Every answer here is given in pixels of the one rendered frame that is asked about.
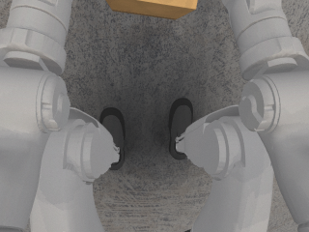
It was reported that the robot shin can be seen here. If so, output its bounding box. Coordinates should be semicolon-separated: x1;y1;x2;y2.
175;104;271;168
68;107;120;175

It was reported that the right robot forearm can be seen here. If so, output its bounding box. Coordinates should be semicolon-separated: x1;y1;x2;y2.
221;0;309;81

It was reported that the robot right upper arm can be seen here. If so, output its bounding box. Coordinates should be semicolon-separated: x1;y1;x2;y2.
238;70;309;232

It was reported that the left robot forearm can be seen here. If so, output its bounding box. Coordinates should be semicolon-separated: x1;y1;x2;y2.
0;0;73;76

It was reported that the robot left upper arm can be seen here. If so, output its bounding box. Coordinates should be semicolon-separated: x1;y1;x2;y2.
0;66;70;232

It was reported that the left robot shin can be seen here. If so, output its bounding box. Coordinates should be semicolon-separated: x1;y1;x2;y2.
68;107;120;175

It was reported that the right robot shin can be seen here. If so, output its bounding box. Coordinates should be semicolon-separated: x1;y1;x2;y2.
175;104;271;168

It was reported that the carton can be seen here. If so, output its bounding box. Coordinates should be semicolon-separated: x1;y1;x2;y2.
105;0;198;20

